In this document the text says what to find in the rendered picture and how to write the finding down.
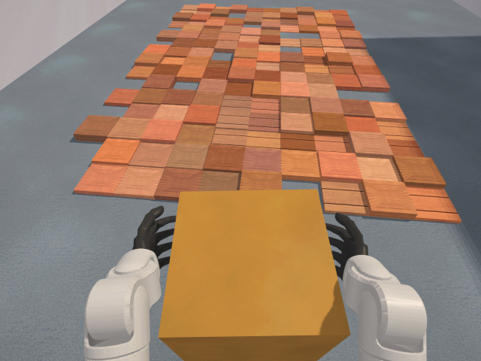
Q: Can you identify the left robot forearm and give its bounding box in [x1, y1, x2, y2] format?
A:
[84, 249, 162, 361]

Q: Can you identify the robot left hand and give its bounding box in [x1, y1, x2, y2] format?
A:
[132, 206, 177, 269]

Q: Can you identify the carton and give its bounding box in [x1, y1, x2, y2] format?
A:
[158, 190, 350, 361]

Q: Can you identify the robot right hand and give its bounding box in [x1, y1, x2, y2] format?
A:
[325, 213, 368, 281]

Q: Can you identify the right robot forearm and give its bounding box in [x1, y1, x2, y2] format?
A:
[343, 255, 427, 361]

